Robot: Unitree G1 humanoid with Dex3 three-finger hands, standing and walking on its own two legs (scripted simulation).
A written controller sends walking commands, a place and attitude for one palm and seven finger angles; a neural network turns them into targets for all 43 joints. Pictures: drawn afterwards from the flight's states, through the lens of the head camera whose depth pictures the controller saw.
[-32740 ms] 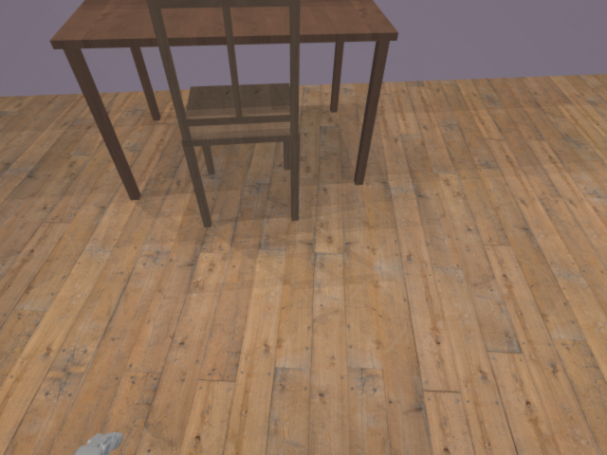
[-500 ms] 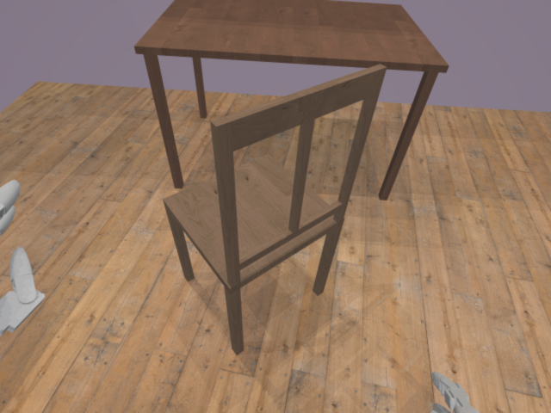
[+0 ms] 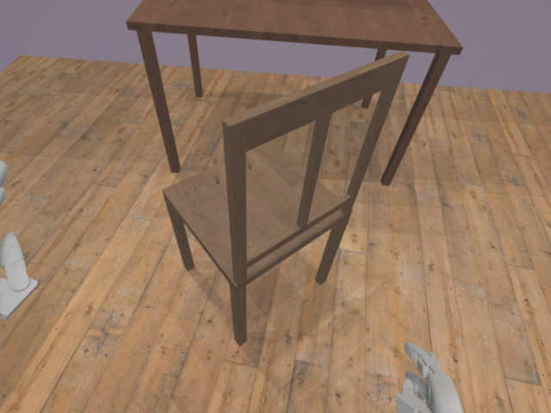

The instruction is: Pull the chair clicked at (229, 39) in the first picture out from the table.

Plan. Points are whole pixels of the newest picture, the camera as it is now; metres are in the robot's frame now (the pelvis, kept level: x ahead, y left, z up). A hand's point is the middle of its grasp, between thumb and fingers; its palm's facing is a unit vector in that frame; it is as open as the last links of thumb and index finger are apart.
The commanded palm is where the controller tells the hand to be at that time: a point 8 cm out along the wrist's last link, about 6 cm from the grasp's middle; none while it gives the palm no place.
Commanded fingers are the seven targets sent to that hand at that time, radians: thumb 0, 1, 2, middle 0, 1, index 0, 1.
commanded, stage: stop stepping back and stand still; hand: left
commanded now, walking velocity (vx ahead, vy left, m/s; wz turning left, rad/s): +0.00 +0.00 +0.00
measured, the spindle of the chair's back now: (310, 178) +0.60 -0.05 -0.05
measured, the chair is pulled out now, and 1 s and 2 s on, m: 0.55 0.55 0.55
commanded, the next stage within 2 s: let the arm hang, fingers relaxed in 0.22 s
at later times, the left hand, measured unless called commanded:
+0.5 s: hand (130, 388) +0.17 +0.22 -0.08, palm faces +0.10 -0.91 -0.40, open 7.4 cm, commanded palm none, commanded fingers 0.00 0.90 0.90 -0.20 -0.30 -0.20 -0.30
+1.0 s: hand out of the picture -0.02 +0.15 -0.17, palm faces +0.04 -0.96 -0.26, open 7.3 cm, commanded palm none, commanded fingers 0.00 0.90 0.90 -0.20 -0.30 -0.20 -0.30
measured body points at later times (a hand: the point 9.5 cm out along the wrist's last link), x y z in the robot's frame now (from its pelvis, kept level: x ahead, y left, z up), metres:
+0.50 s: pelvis +0.00 -0.01 -0.02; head +0.01 -0.04 +0.43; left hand +0.16 +0.27 -0.05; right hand +0.14 -0.26 -0.14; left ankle -0.05 +0.07 -0.74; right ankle +0.02 -0.14 -0.74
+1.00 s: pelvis -0.01 -0.05 +0.00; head +0.00 -0.06 +0.45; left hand -0.02 +0.20 -0.15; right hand -0.05 -0.27 -0.16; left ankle -0.05 +0.07 -0.74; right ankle +0.02 -0.14 -0.74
